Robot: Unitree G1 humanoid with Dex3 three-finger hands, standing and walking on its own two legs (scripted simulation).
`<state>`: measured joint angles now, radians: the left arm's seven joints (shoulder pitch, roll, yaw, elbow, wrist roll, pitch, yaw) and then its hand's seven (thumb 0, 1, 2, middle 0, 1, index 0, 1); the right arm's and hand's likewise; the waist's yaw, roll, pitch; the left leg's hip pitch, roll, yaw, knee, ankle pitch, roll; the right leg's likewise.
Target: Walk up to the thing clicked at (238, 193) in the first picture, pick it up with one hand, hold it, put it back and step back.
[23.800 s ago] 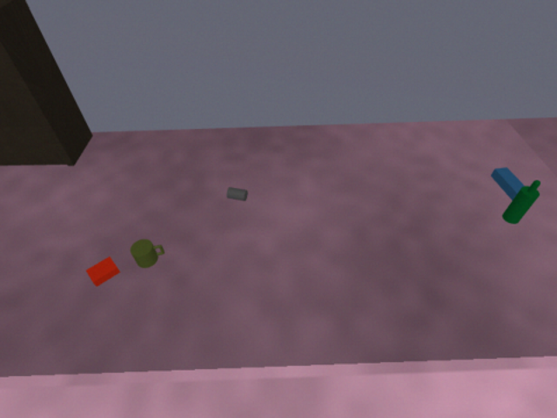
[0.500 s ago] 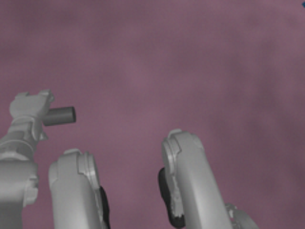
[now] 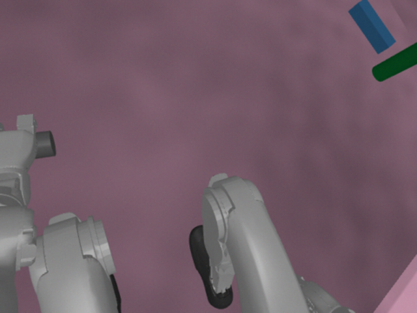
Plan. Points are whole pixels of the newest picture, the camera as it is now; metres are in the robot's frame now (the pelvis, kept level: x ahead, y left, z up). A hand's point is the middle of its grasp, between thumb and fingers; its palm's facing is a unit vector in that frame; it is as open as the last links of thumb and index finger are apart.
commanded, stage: rest palm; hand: left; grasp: from above
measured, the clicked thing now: (27, 146) +0.48 +0.27 -0.27
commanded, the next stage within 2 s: close in 1.20 s
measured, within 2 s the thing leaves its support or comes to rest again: neither
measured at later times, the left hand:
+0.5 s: hand (33, 173) +0.41 +0.25 -0.24, palm faces -0.49 -0.08 -0.87, open 14.1 cm
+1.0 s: hand (31, 164) +0.43 +0.25 -0.25, palm faces -0.52 -0.11 -0.85, open 14.2 cm
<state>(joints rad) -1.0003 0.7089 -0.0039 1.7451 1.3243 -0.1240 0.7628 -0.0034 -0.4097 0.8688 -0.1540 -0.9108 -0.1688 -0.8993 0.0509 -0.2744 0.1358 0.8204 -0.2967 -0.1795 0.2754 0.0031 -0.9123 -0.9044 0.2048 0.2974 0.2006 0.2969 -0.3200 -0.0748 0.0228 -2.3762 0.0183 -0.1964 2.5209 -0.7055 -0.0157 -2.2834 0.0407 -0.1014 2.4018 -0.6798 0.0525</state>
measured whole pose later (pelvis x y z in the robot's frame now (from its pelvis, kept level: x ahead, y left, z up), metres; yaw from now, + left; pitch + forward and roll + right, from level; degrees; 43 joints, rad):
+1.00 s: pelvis +0.00 +0.00 +0.00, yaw -2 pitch +29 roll -12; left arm -1.00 0.79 -0.01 1.70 1.25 -0.22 0.61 0.00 -0.52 0.98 -0.14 -0.89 -0.10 -0.93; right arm 0.07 -0.30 0.22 0.77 -0.28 -0.25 0.32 0.00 -0.92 -0.91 0.20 0.30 0.20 0.30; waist -0.34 -0.09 0.12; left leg -2.33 0.02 -0.26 2.55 -0.75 -0.04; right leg -2.23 0.05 -0.15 2.40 -0.70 0.05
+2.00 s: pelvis +0.00 +0.00 +0.00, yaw -3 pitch +28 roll -12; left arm -1.01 0.83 0.01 1.76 1.27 -0.22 0.68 0.00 -0.16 0.81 -0.39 -0.74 -0.37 -0.76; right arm 0.07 -0.33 0.24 0.73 -0.29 -0.27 0.31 0.00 -0.90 -0.90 0.20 0.30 0.20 0.30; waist -0.35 -0.12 0.14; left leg -2.33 0.02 -0.26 2.55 -0.73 -0.03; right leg -2.24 0.06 -0.15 2.39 -0.67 0.06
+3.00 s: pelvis +0.00 +0.00 +0.00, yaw -3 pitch +28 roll -13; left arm -0.96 0.83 0.02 1.71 1.29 -0.25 0.69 0.00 0.26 0.39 -0.73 -0.46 -0.75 -0.43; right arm 0.07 -0.32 0.24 0.73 -0.30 -0.25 0.29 0.00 -0.91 -0.90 0.20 0.30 0.20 0.30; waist -0.34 -0.11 0.13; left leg -2.33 0.02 -0.27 2.55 -0.73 -0.03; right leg -2.23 0.06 -0.16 2.38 -0.67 0.06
